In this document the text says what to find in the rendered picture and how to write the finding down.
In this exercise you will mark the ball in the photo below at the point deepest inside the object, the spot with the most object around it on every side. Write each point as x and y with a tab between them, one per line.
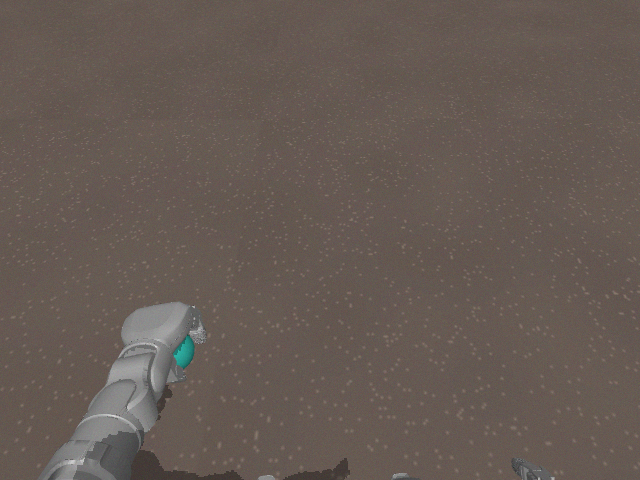
184	352

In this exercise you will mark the left robot arm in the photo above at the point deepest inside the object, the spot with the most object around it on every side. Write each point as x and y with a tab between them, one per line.
112	431

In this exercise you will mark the right robot hand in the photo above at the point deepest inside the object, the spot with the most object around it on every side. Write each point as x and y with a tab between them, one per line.
528	471

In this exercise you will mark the left robot hand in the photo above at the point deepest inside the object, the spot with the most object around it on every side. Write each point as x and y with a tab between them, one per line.
168	323

